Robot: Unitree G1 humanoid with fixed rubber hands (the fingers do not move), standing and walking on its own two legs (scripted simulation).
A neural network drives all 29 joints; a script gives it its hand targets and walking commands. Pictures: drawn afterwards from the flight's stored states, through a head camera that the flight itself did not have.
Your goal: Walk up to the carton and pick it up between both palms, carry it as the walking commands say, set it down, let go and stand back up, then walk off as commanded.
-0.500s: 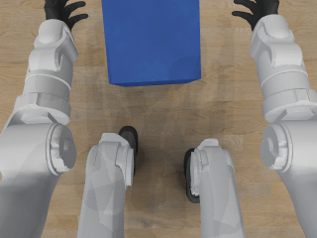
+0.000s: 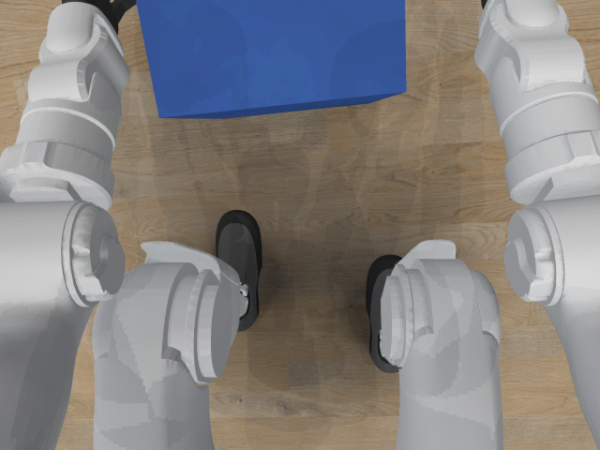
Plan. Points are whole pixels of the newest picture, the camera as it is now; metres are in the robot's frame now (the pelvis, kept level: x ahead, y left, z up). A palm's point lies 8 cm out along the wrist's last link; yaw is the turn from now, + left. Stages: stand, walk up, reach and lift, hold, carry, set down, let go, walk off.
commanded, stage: reach and lift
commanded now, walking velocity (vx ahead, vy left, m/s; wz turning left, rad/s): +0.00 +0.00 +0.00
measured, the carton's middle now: out of the picture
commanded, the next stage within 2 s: none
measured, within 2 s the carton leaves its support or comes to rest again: leaves its support in 1.48 s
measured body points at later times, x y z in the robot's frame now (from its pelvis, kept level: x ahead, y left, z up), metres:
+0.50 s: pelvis -0.01 +0.00 +0.00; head +0.37 +0.00 +0.22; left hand +0.54 +0.22 -0.20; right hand +0.57 -0.13 -0.19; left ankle +0.14 +0.13 -0.34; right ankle +0.08 -0.12 -0.34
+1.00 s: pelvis -0.01 +0.00 +0.00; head +0.38 +0.00 +0.22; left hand +0.54 +0.21 -0.20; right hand +0.57 -0.10 -0.20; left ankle +0.14 +0.13 -0.34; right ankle +0.08 -0.12 -0.34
